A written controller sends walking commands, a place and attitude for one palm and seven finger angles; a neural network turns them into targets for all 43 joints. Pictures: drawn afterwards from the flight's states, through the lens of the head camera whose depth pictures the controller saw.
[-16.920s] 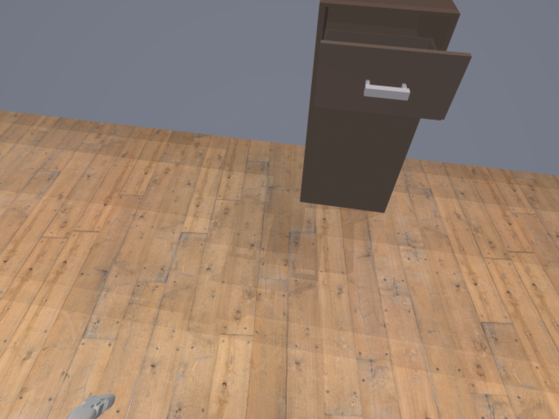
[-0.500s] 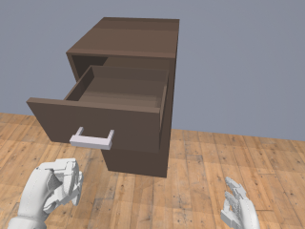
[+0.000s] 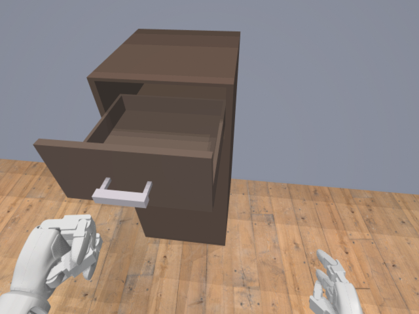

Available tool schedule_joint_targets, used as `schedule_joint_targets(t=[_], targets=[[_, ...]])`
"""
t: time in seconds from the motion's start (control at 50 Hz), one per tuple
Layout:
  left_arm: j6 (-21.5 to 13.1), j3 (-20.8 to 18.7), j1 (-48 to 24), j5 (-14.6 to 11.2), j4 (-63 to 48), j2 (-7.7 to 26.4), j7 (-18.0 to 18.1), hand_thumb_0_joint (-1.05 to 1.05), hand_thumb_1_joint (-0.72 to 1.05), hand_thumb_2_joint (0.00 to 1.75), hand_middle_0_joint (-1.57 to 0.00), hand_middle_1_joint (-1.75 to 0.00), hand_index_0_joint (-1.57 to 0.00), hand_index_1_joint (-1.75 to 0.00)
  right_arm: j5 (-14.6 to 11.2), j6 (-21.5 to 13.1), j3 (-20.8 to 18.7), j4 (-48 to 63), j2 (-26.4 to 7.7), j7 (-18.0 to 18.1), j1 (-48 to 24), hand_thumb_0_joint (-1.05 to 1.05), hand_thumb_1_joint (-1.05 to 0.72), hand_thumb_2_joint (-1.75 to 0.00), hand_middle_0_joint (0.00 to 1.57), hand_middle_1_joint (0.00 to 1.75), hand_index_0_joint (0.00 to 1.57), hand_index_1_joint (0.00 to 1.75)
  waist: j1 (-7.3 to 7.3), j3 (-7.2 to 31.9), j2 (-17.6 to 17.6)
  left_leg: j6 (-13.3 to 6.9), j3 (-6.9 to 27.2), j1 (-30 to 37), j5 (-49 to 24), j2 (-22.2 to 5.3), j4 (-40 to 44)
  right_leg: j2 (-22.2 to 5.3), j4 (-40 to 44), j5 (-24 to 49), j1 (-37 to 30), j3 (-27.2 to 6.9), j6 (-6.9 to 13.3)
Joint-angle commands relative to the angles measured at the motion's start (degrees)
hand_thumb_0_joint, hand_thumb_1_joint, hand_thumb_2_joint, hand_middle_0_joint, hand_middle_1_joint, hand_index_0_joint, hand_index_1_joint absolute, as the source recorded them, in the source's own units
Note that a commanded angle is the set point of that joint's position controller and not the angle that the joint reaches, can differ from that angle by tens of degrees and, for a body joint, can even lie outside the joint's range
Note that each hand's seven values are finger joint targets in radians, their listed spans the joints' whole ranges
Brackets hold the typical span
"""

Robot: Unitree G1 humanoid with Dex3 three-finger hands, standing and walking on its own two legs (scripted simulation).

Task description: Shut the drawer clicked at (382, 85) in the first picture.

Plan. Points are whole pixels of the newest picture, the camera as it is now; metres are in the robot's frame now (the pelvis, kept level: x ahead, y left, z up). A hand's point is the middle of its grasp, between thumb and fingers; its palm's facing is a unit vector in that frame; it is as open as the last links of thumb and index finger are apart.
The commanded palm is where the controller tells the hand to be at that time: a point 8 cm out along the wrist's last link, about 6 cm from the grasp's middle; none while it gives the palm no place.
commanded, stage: raise the hand and make a fist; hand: left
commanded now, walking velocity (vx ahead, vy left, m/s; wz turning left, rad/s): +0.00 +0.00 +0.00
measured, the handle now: (124, 190) +0.35 +0.23 +0.05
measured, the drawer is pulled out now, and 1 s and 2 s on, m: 0.29 0.29 0.28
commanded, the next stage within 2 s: bring the fist close to the handle in 0.02 s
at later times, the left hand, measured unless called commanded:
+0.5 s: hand (109, 247) +0.19 +0.18 +0.10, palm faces +0.01 -1.00 -0.07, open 3.3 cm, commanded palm +0.16 +0.24 +0.10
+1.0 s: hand (134, 237) +0.24 +0.17 +0.05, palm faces -0.03 -1.00 -0.05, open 3.3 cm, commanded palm +0.22 +0.24 +0.05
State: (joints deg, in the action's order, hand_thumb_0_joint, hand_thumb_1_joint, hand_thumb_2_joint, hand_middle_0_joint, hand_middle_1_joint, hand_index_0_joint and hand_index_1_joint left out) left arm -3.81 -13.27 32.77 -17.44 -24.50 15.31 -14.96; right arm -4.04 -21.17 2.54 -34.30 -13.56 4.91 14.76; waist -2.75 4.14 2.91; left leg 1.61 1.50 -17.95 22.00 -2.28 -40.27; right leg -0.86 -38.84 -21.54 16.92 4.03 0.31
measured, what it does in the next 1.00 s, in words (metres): stands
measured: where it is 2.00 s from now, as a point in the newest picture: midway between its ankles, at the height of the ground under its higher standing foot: outside the picture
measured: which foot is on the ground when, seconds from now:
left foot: down 0.00-1.00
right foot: down 0.00-1.00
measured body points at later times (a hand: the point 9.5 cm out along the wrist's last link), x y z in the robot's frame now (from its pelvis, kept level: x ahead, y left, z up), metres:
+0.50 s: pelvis +0.00 +0.01 +0.00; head -0.01 +0.00 +0.45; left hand +0.19 +0.24 +0.11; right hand +0.18 -0.22 -0.07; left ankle -0.01 +0.14 -0.72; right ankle -0.01 -0.11 -0.72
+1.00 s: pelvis -0.01 +0.01 -0.02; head +0.03 +0.00 +0.43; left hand +0.24 +0.23 +0.06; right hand +0.16 -0.23 -0.10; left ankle -0.01 +0.14 -0.72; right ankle -0.01 -0.11 -0.72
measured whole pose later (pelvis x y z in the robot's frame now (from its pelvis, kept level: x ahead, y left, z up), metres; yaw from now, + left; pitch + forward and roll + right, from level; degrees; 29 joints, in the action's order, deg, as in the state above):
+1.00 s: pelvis -0.01 +0.01 -0.02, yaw +0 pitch +7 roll +0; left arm -14.4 -7.2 15.7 -12.6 -1.7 11.2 -11.5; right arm -1.5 -14.9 1.3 -34.3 -13.5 3.0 13.9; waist 0.8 3.0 1.9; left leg 0.7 0.7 -30.9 24.4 -1.0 -48.3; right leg -2.3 -47.8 -24.2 30.4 2.9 -0.6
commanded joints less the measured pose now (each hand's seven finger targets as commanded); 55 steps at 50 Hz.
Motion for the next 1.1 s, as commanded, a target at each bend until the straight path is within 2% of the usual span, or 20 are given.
schedule_joint_targets(t=[0.0, 0.04, 0.16, 0.24, 0.28, 0.32, 0.38, 0.44, 0.5, 0.58, 0.62, 0.72, 0.76, 0.8, 0.86, 0.9, 0.96, 1.02, 1.06, 1.08], targets=[[-4.6, -5.4, -4.4, -1.4, -10.0, 6.1, 0.8, 0.00, 0.90, 0.90, -1.40, -1.60, -1.40, -1.60, 0.0, -4.5, -1.8, 9.7, -5.3, 0.1, -8.5, 0.00, -0.90, -0.90, 0.20, 0.30, 0.20, 0.30, -0.46, 0.4, -0.5, -2.4, -1.3, 0.5, -9.9, 2.4, 6.4, 1.2, 8.1, 9.8, 1.3, -0.3, -0.1], [-3.8, -5.0, -4.2, -1.5, -9.4, 6.3, 0.0, 0.00, 0.90, 0.90, -1.40, -1.60, -1.40, -1.60, -0.2, -4.9, -1.9, 9.8, -5.5, 0.3, -8.6, 0.00, -0.90, -0.90, 0.20, 0.30, 0.20, 0.30, -0.41, 1.2, -0.2, -2.5, -1.5, 0.7, -9.8, 2.4, 6.3, 1.1, 8.4, 10.0, 1.1, -0.8, -0.3], [-2.5, -3.6, -8.0, -0.9, -6.8, 5.9, -0.6, 0.00, 0.90, 0.90, -1.40, -1.60, -1.40, -1.60, 0.3, -5.0, -1.9, 8.7, -6.1, 0.8, -8.8, 0.00, -0.90, -0.90, 0.20, 0.30, 0.20, 0.30, 0.39, -1.9, -3.0, -2.7, -0.9, -0.6, -7.7, 2.3, 6.4, 1.1, 9.6, 6.2, 2.8, -1.4, -0.5], [-4.6, -3.8, -9.2, -0.1, -6.4, 5.5, 0.7, 0.00, 0.90, 0.90, -1.40, -1.60, -1.40, -1.60, 0.7, -4.7, -2.2, 8.6, -5.9, 0.6, -7.6, 0.00, -0.90, -0.90, 0.20, 0.30, 0.20, 0.30, 0.41, 0.9, -3.1, -2.6, -1.0, 0.1, -8.6, 2.4, 6.3, 1.1, 8.0, 6.9, 2.9, -0.5, -0.5], [-5.9, -2.2, -9.9, 0.9, -7.3, 4.6, 1.5, 0.00, 0.90, 0.90, -1.40, -1.60, -1.40, -1.60, 1.1, -4.4, -2.1, 8.4, -5.9, 0.1, -7.3, 0.00, -0.90, -0.90, 0.20, 0.30, 0.20, 0.30, 0.64, 1.6, 0.0, -2.5, -1.1, 0.3, -9.6, 2.5, 6.2, 0.9, 7.0, 8.2, 2.6, -0.2, -0.3], [-6.7, -2.1, -10.1, 1.2, -6.5, 4.5, 1.9, 0.00, 0.90, 0.90, -1.40, -1.60, -1.40, -1.60, 1.3, -4.2, -2.5, 8.2, -5.9, -0.2, -7.0, 0.00, -0.90, -0.90, 0.20, 0.30, 0.20, 0.30, 0.87, 3.1, -0.2, -2.5, -1.2, 0.4, -10.9, 2.5, 5.5, 0.8, 6.0, 10.2, 2.3, 0.1, -0.3], [-7.2, 0.2, -10.5, 2.0, -4.1, 2.9, 2.1, 0.00, 0.90, 0.90, -1.40, -1.60, -1.40, -1.60, 1.6, -3.4, -2.6, 8.0, -6.1, -0.6, -6.8, 0.00, -0.90, -0.90, 0.20, 0.30, 0.20, 0.30, 1.55, 1.8, -1.6, -2.5, -0.9, -0.9, -10.7, 2.4, 5.2, 0.9, 5.5, 10.2, 3.4, 0.4, -0.3], [-7.6, 0.5, -9.9, 2.1, -2.8, 2.8, 1.8, 0.00, 0.90, 0.90, -1.40, -1.60, -1.40, -1.60, 1.7, -2.8, -2.9, 8.5, -6.2, -0.7, -6.8, 0.00, -0.90, -0.90, 0.20, 0.30, 0.20, 0.30, 1.32, 3.1, -1.3, -2.4, -1.1, -1.7, -11.4, 2.5, 4.6, 0.7, 4.5, 11.3, 3.2, 0.4, -0.3], [-8.0, -0.9, -10.4, 2.3, -0.5, 3.8, 2.2, 0.00, 0.90, 0.90, -1.40, -1.60, -1.40, -1.60, 1.8, -1.5, -3.3, 8.4, -6.3, -0.6, -6.4, 0.00, -0.90, -0.90, 0.20, 0.30, 0.20, 0.30, 1.47, 3.0, -3.2, -2.4, -1.2, -3.1, -11.0, 2.5, 4.2, 0.8, 4.4, 10.6, 3.9, 0.2, -0.3], [-10.0, -1.8, -13.9, 2.1, 1.4, 4.3, 2.5, 0.00, 0.90, 0.90, -1.40, -1.60, -1.40, -1.60, 2.1, -0.4, -3.3, 8.1, -6.4, -0.5, -6.0, 0.00, -0.90, -0.90, 0.20, 0.30, 0.20, 0.30, 2.07, 3.2, -2.3, -2.3, -1.1, -4.1, -10.1, 2.6, 3.4, 0.8, 3.6, 9.2, 5.2, -0.1, -0.2], [-11.5, -2.6, -13.6, 1.7, 2.2, 4.5, 2.4, 0.00, 0.90, 0.90, -1.40, -1.60, -1.40, -1.60, 2.1, -0.3, -3.6, 8.1, -6.4, -0.6, -5.7, 0.00, -0.90, -0.90, 0.20, 0.30, 0.20, 0.30, 1.96, 5.3, -2.1, -2.2, -1.2, -4.1, -11.3, 2.6, 2.5, 0.8, 2.7, 10.6, 4.8, -0.1, -0.1], [-13.8, 2.2, -18.0, 2.2, 3.3, 1.9, 1.7, 0.00, 0.90, 0.90, -1.40, -1.60, -1.40, -1.60, 2.1, -0.2, -3.6, 8.0, -6.8, -1.1, -4.8, 0.00, -0.90, -0.90, 0.20, 0.30, 0.20, 0.30, 3.37, 7.3, 0.4, -2.1, -0.8, -3.8, -13.0, 2.4, 0.9, 0.8, 0.3, 13.0, 6.7, 0.4, 0.0], [-13.6, 1.3, -17.2, 2.5, 6.4, 2.7, 1.9, 0.00, 0.90, 0.90, -1.40, -1.60, -1.40, -1.60, 2.3, 0.2, -3.7, 7.5, -7.3, -1.1, -4.8, 0.00, -0.90, -0.90, 0.20, 0.30, 0.20, 0.30, 3.27, 6.6, -1.6, -2.2, -0.6, -5.6, -12.1, 2.4, 0.5, 0.8, 0.2, 12.1, 7.2, 0.2, 0.0], [-13.6, 3.4, -19.4, 3.0, 7.8, 1.3, 1.8, 0.00, 0.90, 0.90, -1.40, -1.60, -1.40, -1.60, 2.2, 0.8, -3.8, 8.1, -7.3, -1.1, -4.4, 0.00, -0.90, -0.90, 0.20, 0.30, 0.20, 0.30, 3.69, 6.4, -1.7, -2.1, -0.6, -6.4, -11.0, 2.5, 0.3, 0.8, -0.5, 10.9, 8.6, 0.4, -0.1], [-13.6, 0.0, -20.0, 3.6, 11.0, 4.2, 3.2, 0.00, 0.90, 0.90, -1.40, -1.60, -1.40, -1.60, 2.4, 2.0, -4.0, 8.1, -7.5, -1.1, -4.6, 0.00, -0.90, -0.90, 0.20, 0.30, 0.20, 0.30, 2.91, 6.6, -3.9, -2.1, -0.5, -8.2, -10.7, 2.4, 0.0, 0.8, -1.1, 10.2, 8.6, 0.2, 0.0], [-14.3, 1.3, -22.4, 4.0, 9.8, 2.9, 3.8, 0.00, 0.90, 0.90, -1.40, -1.60, -1.40, -1.60, 2.5, 2.6, -4.0, 9.0, -7.1, -1.3, -4.3, 0.00, -0.90, -0.90, 0.20, 0.30, 0.20, 0.30, 2.86, 9.5, -1.6, -1.9, -0.9, -7.3, -12.4, 2.5, -0.6, 0.6, -2.5, 11.9, 8.5, 0.3, 0.2], [-15.7, 0.1, -21.4, 4.2, 10.8, 3.5, 5.1, 0.00, 0.90, 0.90, -1.40, -1.60, -1.40, -1.60, 2.8, 3.4, -4.1, 9.0, -6.9, -1.7, -4.0, 0.00, -0.90, -0.90, 0.20, 0.30, 0.20, 0.30, 2.29, 11.6, -2.3, -1.9, -1.1, -7.8, -15.1, 2.4, -1.5, 0.6, -3.6, 14.9, 7.4, 0.2, 0.2], [-17.0, 0.9, -23.2, 4.1, 12.2, 2.6, 5.1, 0.00, 0.90, 0.90, -1.40, -1.60, -1.40, -1.60, 2.9, 4.1, -4.2, 9.0, -6.8, -2.0, -3.6, 0.00, -0.90, -0.90, 0.20, 0.30, 0.20, 0.30, 3.02, 12.4, -2.4, -1.8, -1.3, -8.5, -15.6, 2.4, -2.8, 0.6, -4.7, 16.2, 8.4, 0.0, 0.1], [-17.4, 0.6, -23.9, 4.3, 15.7, 3.2, 4.6, 0.00, 0.90, 0.90, -1.40, -1.60, -1.40, -1.60, 2.9, 4.9, -4.3, 8.6, -7.2, -2.1, -3.4, 0.00, -0.90, -0.90, 0.20, 0.30, 0.20, 0.30, 3.71, 10.3, -4.2, -1.9, -1.3, -10.8, -13.9, 2.4, -3.5, 0.7, -4.7, 15.1, 9.8, -0.3, 0.0], [-17.7, 1.0, -25.4, 4.2, 16.4, 2.7, 4.1, 0.00, 0.90, 0.90, -1.40, -1.60, -1.40, -1.60, 2.8, 5.1, -4.4, 8.5, -7.2, -2.1, -3.6, 0.00, -0.90, -0.90, 0.20, 0.30, 0.20, 0.30, 4.00, 10.3, -3.1, -1.9, -1.6, -11.1, -12.8, 2.5, -4.0, 0.6, -4.9, 14.3, 10.8, -0.5, 0.0]])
